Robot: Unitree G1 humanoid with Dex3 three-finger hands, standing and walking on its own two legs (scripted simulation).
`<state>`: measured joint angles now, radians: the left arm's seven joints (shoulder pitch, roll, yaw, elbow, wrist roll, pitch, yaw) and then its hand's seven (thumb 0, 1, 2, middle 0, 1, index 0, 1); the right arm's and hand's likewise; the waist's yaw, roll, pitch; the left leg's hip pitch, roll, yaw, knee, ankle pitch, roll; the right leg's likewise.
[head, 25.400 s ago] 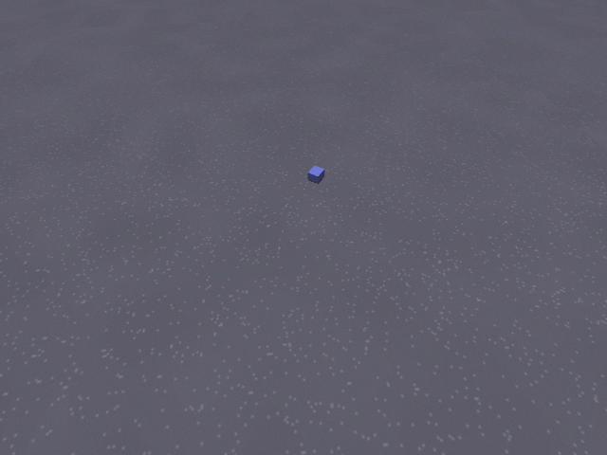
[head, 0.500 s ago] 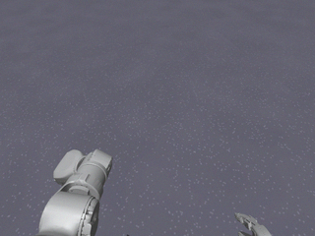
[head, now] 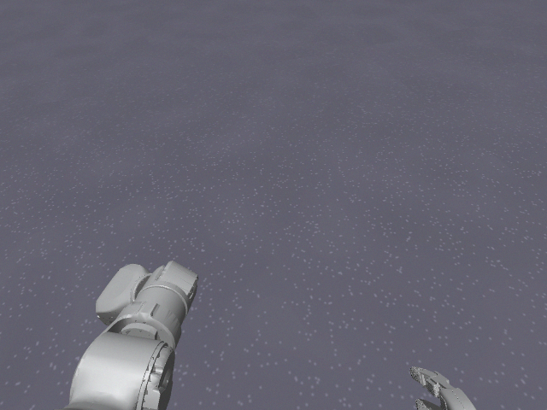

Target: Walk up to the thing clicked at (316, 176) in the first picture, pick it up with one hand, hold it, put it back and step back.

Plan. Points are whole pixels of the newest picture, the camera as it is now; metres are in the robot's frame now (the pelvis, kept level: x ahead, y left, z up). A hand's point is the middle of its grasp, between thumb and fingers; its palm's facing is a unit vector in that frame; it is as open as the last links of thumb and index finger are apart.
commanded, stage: hold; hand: left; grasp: from above
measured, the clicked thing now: (151, 306) +0.33 +0.23 -0.06
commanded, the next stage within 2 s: crouch in 0.04 s
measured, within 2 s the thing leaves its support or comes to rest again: neither
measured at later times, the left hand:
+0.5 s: hand (163, 328) +0.29 +0.21 -0.07, palm faces -0.23 -0.45 -0.86, open 8.7 cm
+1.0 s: hand (194, 354) +0.34 +0.22 -0.33, palm faces -0.09 -0.43 -0.90, open 8.5 cm
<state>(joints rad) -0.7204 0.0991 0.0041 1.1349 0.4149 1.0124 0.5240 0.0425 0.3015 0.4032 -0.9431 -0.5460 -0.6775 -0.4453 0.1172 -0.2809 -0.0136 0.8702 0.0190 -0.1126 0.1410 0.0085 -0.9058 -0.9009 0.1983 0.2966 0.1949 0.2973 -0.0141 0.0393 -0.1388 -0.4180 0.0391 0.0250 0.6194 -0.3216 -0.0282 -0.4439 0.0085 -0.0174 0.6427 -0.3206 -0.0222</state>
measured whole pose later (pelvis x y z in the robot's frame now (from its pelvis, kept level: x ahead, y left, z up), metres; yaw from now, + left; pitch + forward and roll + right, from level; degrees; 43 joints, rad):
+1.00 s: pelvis -0.08 +0.02 -0.20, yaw -1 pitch +34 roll -2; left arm -1.08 0.25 0.25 1.53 0.44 0.58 0.87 0.08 0.33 0.28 -1.03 -0.44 -0.77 -0.33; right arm 0.09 -0.25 -0.02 0.93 -0.14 -0.18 0.18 0.01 -0.89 -0.90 0.20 0.30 0.20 0.30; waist -0.16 0.01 -0.19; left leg -1.64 0.05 -0.01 1.64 -0.60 -0.01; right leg -1.63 0.00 -0.03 1.61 -0.56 -0.01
